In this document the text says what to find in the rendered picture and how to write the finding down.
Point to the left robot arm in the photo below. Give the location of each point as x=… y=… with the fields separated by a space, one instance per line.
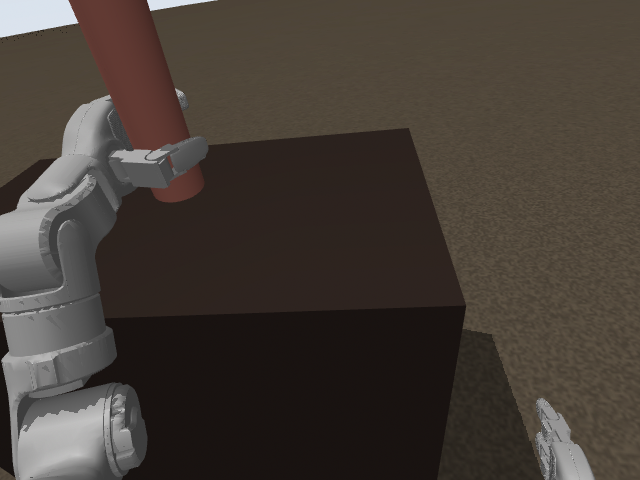
x=56 y=332

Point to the right robot hand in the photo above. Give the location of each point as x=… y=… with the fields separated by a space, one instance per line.
x=561 y=459

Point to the left robot hand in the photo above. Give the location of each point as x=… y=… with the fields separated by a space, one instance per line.
x=95 y=130

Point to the can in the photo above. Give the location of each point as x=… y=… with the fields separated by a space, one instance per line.
x=123 y=40

